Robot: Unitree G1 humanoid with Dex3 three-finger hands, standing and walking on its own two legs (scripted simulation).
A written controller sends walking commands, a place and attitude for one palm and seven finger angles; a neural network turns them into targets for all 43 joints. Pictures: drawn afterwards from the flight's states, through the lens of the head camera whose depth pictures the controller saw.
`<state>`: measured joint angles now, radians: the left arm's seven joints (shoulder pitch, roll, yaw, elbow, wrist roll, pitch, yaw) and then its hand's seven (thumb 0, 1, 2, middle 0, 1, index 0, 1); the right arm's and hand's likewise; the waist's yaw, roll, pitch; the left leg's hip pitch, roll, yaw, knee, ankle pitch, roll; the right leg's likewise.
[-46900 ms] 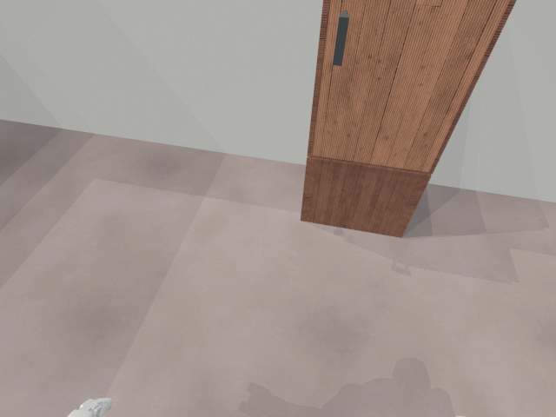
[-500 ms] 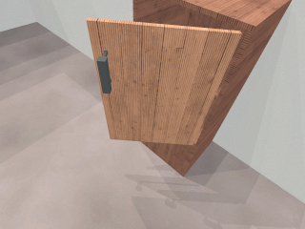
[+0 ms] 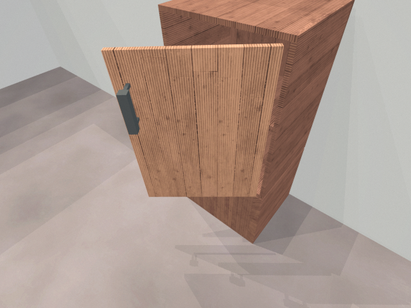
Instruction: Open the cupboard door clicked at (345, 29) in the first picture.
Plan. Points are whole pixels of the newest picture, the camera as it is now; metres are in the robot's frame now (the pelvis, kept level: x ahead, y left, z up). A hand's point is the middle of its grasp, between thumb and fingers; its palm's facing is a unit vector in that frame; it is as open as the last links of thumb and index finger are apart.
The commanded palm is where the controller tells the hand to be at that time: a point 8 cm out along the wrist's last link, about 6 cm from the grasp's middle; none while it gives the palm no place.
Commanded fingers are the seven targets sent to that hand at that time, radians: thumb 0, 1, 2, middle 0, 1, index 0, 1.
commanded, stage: come to a stop and stand still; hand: left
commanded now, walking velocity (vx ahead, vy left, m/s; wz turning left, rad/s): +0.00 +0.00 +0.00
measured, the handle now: (130, 108) +0.58 +0.24 +0.10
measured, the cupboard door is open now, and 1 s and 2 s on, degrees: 39 39 39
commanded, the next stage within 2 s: look again from close up in 0.30 s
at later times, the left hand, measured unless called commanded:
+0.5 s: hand out of the picture +0.02 +0.15 -0.17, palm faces +0.02 -0.98 -0.18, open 7.3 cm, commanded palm none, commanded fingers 0.00 0.90 0.90 -0.20 -0.30 -0.20 -0.30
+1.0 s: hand out of the picture +0.04 +0.14 -0.17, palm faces +0.04 -0.98 -0.19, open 7.3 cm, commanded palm none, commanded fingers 0.00 0.90 0.90 -0.20 -0.30 -0.20 -0.30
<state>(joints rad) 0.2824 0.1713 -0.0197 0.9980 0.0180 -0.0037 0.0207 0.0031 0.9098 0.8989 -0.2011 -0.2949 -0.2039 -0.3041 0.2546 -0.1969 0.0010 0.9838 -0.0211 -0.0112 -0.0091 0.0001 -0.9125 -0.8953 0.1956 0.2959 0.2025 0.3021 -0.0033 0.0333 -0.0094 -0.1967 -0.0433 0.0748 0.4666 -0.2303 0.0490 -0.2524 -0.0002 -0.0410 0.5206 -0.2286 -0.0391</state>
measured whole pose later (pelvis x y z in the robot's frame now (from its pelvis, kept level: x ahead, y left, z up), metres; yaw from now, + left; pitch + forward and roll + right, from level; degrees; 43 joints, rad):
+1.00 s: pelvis +0.04 -0.03 +0.01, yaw +1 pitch -1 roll +1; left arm 0.28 0.16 -0.01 1.10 0.01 -0.02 0.03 0.00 0.91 0.90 -0.20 -0.29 -0.20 -0.30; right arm 0.26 -0.15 0.01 1.13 -0.01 -0.03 -0.04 0.00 -0.91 -0.90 0.19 0.30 0.20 0.30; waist 0.01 -0.01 0.03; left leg -0.13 0.00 0.04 0.39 -0.24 0.00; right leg -0.17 0.04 -0.07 0.42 -0.24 -0.08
